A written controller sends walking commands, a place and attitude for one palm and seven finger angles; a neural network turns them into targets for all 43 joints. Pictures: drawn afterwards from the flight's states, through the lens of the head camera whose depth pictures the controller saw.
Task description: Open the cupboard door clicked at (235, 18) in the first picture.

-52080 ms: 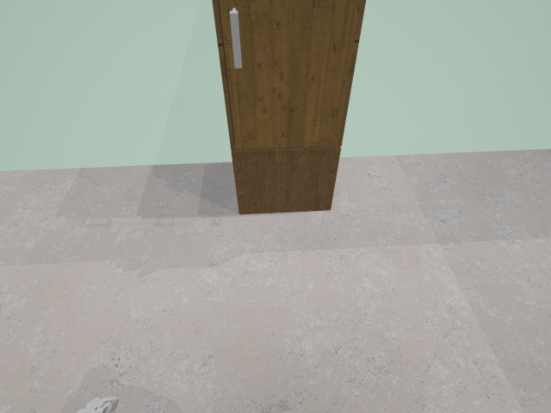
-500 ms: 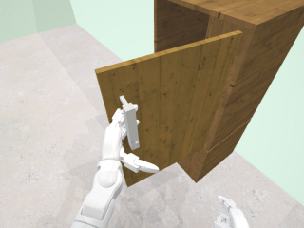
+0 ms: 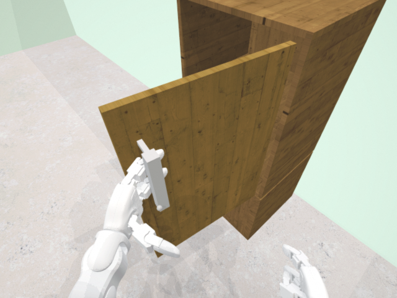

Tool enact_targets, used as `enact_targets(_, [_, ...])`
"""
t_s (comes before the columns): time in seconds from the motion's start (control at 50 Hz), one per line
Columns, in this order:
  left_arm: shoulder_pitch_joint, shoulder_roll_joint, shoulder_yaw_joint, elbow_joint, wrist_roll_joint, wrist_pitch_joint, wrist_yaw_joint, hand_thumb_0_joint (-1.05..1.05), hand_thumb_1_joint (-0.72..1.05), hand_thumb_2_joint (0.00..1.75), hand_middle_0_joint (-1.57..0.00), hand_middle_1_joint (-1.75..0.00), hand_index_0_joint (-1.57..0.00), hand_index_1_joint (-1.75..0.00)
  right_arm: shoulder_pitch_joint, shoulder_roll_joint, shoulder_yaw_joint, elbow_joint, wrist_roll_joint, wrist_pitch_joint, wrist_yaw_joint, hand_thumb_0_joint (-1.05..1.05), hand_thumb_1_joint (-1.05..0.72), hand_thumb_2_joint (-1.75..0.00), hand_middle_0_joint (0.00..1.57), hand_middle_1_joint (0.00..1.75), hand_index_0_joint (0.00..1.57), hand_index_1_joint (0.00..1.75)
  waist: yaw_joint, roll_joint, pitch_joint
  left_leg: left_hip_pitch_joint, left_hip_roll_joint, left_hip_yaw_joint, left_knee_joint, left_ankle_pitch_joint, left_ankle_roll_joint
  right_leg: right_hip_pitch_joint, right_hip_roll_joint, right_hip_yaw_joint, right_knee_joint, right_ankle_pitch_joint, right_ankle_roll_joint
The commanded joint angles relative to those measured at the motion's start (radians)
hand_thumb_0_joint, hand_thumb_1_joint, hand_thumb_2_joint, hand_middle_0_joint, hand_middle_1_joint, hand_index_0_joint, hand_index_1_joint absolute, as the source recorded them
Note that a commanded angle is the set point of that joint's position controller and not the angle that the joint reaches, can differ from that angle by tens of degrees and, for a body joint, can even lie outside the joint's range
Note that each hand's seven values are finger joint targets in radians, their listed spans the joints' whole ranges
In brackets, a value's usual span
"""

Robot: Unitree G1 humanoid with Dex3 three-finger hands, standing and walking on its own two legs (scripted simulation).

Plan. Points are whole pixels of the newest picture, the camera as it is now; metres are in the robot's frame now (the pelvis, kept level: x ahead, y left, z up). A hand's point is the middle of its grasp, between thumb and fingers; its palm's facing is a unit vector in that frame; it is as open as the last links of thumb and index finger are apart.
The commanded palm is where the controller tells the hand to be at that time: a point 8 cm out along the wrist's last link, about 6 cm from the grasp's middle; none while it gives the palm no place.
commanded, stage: slide the hand sideways off the handle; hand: left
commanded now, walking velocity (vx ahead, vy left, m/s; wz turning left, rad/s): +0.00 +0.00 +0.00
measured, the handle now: (152, 176) +0.32 +0.11 +0.10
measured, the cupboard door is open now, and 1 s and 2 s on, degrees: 82 82 82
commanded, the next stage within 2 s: draw the hand back to the body in 0.58 s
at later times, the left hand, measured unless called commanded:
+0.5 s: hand (115, 242) +0.19 +0.15 +0.09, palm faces -0.04 -1.00 -0.07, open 16.3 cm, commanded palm +0.16 +0.22 +0.10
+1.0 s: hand (86, 240) +0.19 +0.19 +0.11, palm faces +0.01 -1.00 -0.09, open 16.3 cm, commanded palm +0.15 +0.25 +0.12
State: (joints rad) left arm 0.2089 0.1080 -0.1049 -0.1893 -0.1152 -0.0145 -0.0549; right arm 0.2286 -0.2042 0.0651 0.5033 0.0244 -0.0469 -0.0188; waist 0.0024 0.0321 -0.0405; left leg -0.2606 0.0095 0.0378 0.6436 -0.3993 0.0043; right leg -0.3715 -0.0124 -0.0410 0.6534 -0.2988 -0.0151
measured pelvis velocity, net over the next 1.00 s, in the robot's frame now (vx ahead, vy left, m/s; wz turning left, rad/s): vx -0.01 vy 0.01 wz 0.04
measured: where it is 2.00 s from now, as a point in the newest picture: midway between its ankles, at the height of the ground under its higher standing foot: outside the picture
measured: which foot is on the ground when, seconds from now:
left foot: down 0.00-1.00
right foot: down 0.00-1.00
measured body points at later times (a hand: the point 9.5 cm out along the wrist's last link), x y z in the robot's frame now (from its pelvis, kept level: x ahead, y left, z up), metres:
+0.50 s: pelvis +0.01 -0.01 -0.01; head +0.01 -0.02 +0.44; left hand +0.19 +0.21 +0.10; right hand +0.20 -0.22 -0.08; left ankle -0.04 +0.11 -0.72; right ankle +0.03 -0.11 -0.72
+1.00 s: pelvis -0.01 +0.01 -0.01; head -0.02 +0.00 +0.44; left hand +0.18 +0.24 +0.12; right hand +0.18 -0.20 -0.07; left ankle -0.04 +0.11 -0.72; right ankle +0.03 -0.11 -0.72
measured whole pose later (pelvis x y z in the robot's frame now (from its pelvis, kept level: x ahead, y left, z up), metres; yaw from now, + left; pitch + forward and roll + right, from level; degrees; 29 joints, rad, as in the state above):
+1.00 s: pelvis -0.01 +0.01 -0.01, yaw +2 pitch +1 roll -1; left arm 0.44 0.25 0.14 -0.35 -0.26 -0.06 -0.22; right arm 0.27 -0.24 0.07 0.54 0.05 -0.24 -0.07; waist 0.02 0.06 -0.06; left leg -0.33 0.00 0.00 0.74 -0.43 0.02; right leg -0.39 -0.03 -0.08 0.69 -0.31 0.00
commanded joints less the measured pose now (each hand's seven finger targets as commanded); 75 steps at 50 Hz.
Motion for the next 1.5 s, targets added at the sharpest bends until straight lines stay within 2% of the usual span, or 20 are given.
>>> enact_targets(0.0, [0.120,0.107,0.165,-0.267,-0.016,-0.052,0.020,0.00,-0.50,0.30,-0.15,-0.30,-0.15,-0.30,-0.111,-0.093,-0.053,-0.185,-0.002,-0.046,-0.003,0.00,-0.90,-0.90,0.20,0.30,0.20,0.30,0.067,-0.058,-0.149,-0.078,-0.005,-0.010,-0.090,0.322,0.005,0.222,0.003,-0.005,-0.061,0.331,-0.016])
enact_targets(0.06, [0.240,0.117,0.188,-0.344,-0.029,-0.067,0.004,0.00,-0.50,0.30,-0.15,-0.30,-0.15,-0.30,-0.099,-0.093,-0.060,-0.200,0.002,-0.039,-0.002,0.00,-0.90,-0.90,0.20,0.30,0.20,0.30,0.063,-0.074,-0.154,-0.080,-0.002,0.002,-0.073,0.366,0.008,0.232,0.006,-0.002,-0.046,0.415,-0.010])
enact_targets(0.1, [0.250,0.123,0.181,-0.400,-0.033,-0.091,-0.006,0.00,-0.50,0.30,-0.15,-0.30,-0.15,-0.30,-0.093,-0.095,-0.062,-0.203,0.002,-0.050,-0.004,0.00,-0.90,-0.90,0.20,0.30,0.20,0.30,0.045,-0.033,-0.127,-0.079,-0.002,-0.001,-0.060,0.367,0.010,0.201,0.009,-0.005,-0.042,0.413,-0.010])
enact_targets(0.2, [0.209,0.134,0.164,-0.463,-0.074,-0.186,-0.065,0.00,-0.50,0.30,-0.15,-0.30,-0.15,-0.30,-0.059,-0.110,-0.070,-0.188,0.001,-0.111,-0.023,0.00,-0.90,-0.90,0.20,0.30,0.20,0.30,-0.007,-0.027,-0.111,-0.090,-0.011,-0.023,-0.006,0.304,0.017,0.113,0.013,0.004,-0.039,0.347,0.005])
enact_targets(0.32, [0.205,0.170,0.200,-0.368,-0.121,-0.254,-0.170,0.00,-0.50,0.30,-0.15,-0.30,-0.15,-0.30,-0.051,-0.131,-0.074,-0.150,0.005,-0.178,-0.042,0.00,-0.90,-0.90,0.20,0.30,0.20,0.30,-0.017,-0.048,-0.122,-0.150,-0.021,-0.046,0.034,0.233,0.015,0.074,-0.001,0.019,-0.032,0.234,0.006])
enact_targets(0.4, [0.216,0.228,0.268,-0.309,-0.138,-0.212,-0.197,0.00,-0.50,0.30,-0.15,-0.30,-0.15,-0.30,-0.064,-0.140,-0.073,-0.146,0.010,-0.194,-0.049,0.00,-0.90,-0.90,0.20,0.30,0.20,0.30,0.001,-0.053,-0.124,-0.181,-0.022,-0.049,0.041,0.215,0.014,0.086,-0.008,0.030,-0.040,0.183,0.003])
enact_targets(0.52, [0.246,0.220,0.312,-0.338,-0.169,-0.178,-0.182,0.00,-0.50,0.30,-0.15,-0.30,-0.15,-0.30,-0.088,-0.126,-0.066,-0.168,0.014,-0.207,-0.050,0.00,-0.90,-0.90,0.20,0.30,0.20,0.30,0.035,-0.041,-0.146,-0.169,-0.022,-0.052,0.013,0.241,0.010,0.118,-0.003,0.004,-0.028,0.214,0.000])
enact_targets(0.66, [0.213,0.195,0.244,-0.348,-0.151,-0.186,-0.185,0.00,-0.50,0.30,-0.15,-0.30,-0.15,-0.30,-0.077,-0.139,-0.064,-0.159,0.015,-0.238,-0.045,0.00,-0.90,-0.90,0.20,0.30,0.20,0.30,0.007,-0.030,-0.084,-0.180,-0.019,-0.059,0.007,0.163,0.011,0.045,0.005,-0.004,-0.044,0.099,0.003])
enact_targets(0.72, [0.166,0.247,0.282,-0.381,-0.137,-0.178,-0.168,0.00,-0.50,0.30,-0.15,-0.30,-0.15,-0.30,-0.079,-0.140,-0.062,-0.154,0.016,-0.244,-0.047,0.00,-0.90,-0.90,0.20,0.30,0.20,0.30,0.012,0.006,-0.082,-0.170,-0.016,-0.068,-0.011,0.123,0.011,0.040,0.003,-0.005,-0.054,0.028,-0.001])
enact_targets(0.8, [0.148,0.269,0.322,-0.380,-0.137,-0.156,-0.145,0.00,-0.50,0.30,-0.15,-0.30,-0.15,-0.30,-0.084,-0.138,-0.058,-0.147,0.018,-0.247,-0.052,0.00,-0.90,-0.90,0.20,0.30,0.20,0.30,0.023,-0.009,-0.081,-0.164,-0.010,-0.076,-0.036,0.106,0.008,0.057,0.007,-0.017,-0.062,-0.005,-0.004])
enact_targets(0.82, [0.141,0.242,0.304,-0.386,-0.147,-0.150,-0.147,0.00,-0.50,0.30,-0.15,-0.30,-0.15,-0.30,-0.091,-0.134,-0.053,-0.150,0.019,-0.250,-0.053,0.00,-0.90,-0.90,0.20,0.30,0.20,0.30,0.022,0.002,-0.079,-0.159,-0.012,-0.077,-0.044,0.100,0.008,0.058,0.007,-0.020,-0.067,-0.009,-0.002])
enact_targets(1.06, [0.154,0.286,0.377,-0.390,-0.178,-0.047,-0.201,0.00,-0.50,0.30,-0.15,-0.30,-0.15,-0.30,-0.108,-0.142,-0.046,-0.132,0.030,-0.267,-0.059,0.00,-0.90,-0.90,0.20,0.30,0.20,0.30,0.038,0.011,-0.069,-0.097,-0.008,-0.079,-0.095,0.198,0.003,0.117,0.017,-0.042,-0.099,0.111,-0.002])
enact_targets(1.16, [0.119,0.309,0.419,-0.406,-0.200,-0.047,-0.209,0.00,-0.32,0.37,-0.16,-0.30,-0.16,-0.30,-0.106,-0.143,-0.045,-0.120,0.031,-0.281,-0.064,0.00,-0.90,-0.90,0.20,0.30,0.20,0.30,0.037,0.017,-0.068,-0.064,-0.009,-0.080,-0.110,0.213,0.000,0.126,0.023,-0.045,-0.122,0.123,0.000])
enact_targets(1.18, [0.090,0.427,0.437,-0.521,-0.027,-0.078,-0.032,0.00,-0.29,0.39,-0.16,-0.30,-0.16,-0.30,-0.112,-0.132,-0.056,-0.125,0.004,-0.267,-0.079,0.00,-0.90,-0.90,0.20,0.30,0.20,0.30,0.071,0.040,-0.038,-0.091,0.005,-0.068,-0.160,0.184,0.003,0.190,0.017,0.001,-0.150,0.109,-0.010])
enact_targets(1.2, [0.164,0.366,0.417,-0.475,-0.006,-0.071,0.048,0.00,-0.26,0.40,-0.16,-0.30,-0.16,-0.30,-0.100,-0.122,-0.052,-0.114,-0.006,-0.262,-0.083,0.00,-0.90,-0.90,0.20,0.30,0.20,0.30,0.059,0.003,0.024,-0.104,0.005,-0.070,-0.177,0.136,-0.004,0.175,0.014,-0.003,-0.175,0.059,-0.013])
enact_targets(1.22, [0.211,0.282,0.353,-0.464,-0.002,-0.062,0.074,0.00,-0.22,0.42,-0.16,-0.30,-0.16,-0.30,-0.103,-0.123,-0.051,-0.119,-0.011,-0.256,-0.079,0.00,-0.90,-0.90,0.20,0.30,0.20,0.30,0.047,0.001,0.032,-0.103,0.003,-0.075,-0.188,0.134,-0.006,0.180,0.009,-0.008,-0.170,0.060,-0.013])
enact_targets(1.24, [0.239,0.268,0.337,-0.450,0.016,-0.061,0.096,0.00,-0.18,0.43,-0.16,-0.30,-0.16,-0.30,-0.101,-0.121,-0.049,-0.108,-0.010,-0.242,-0.076,0.00,-0.90,-0.90,0.20,0.30,0.20,0.30,0.048,0.022,0.034,-0.089,0.008,-0.068,-0.192,0.168,-0.004,0.196,0.007,-0.009,-0.171,0.089,-0.014])
enact_targets(1.28, [0.230,0.279,0.336,-0.468,0.039,-0.073,0.129,0.00,-0.12,0.47,-0.16,-0.30,-0.16,-0.30,-0.101,-0.126,-0.054,-0.099,-0.012,-0.224,-0.069,0.00,-0.90,-0.90,0.20,0.30,0.20,0.30,0.047,0.071,0.007,-0.045,0.010,-0.062,-0.203,0.225,-0.005,0.222,0.004,-0.004,-0.176,0.134,-0.014])
enact_targets(1.36, [0.222,0.304,0.353,-0.478,0.068,-0.097,0.168,0.00,0.02,0.52,-0.17,-0.30,-0.17,-0.30,-0.106,-0.129,-0.062,-0.086,-0.020,-0.205,-0.068,0.00,-0.90,-0.90,0.20,0.30,0.20,0.30,0.046,0.023,-0.026,0.010,0.017,-0.056,-0.229,0.279,-0.002,0.260,0.004,-0.005,-0.195,0.169,-0.011])
enact_targets(1.48, [0.220,0.348,0.420,-0.474,0.078,-0.107,0.195,0.00,0.23,0.62,-0.18,-0.30,-0.18,-0.30,-0.122,-0.124,-0.067,-0.064,-0.024,-0.183,-0.072,0.00,-0.90,-0.90,0.20,0.30,0.20,0.30,0.058,0.017,-0.048,0.067,0.018,-0.050,-0.248,0.402,-0.003,0.316,0.002,-0.002,-0.213,0.256,-0.010])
